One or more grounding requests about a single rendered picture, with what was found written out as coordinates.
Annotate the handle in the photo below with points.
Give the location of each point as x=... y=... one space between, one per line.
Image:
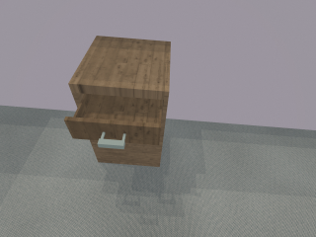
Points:
x=111 y=143

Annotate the drawer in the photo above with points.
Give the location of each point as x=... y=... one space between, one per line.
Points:
x=138 y=118

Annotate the cabinet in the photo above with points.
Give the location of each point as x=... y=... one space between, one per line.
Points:
x=124 y=67

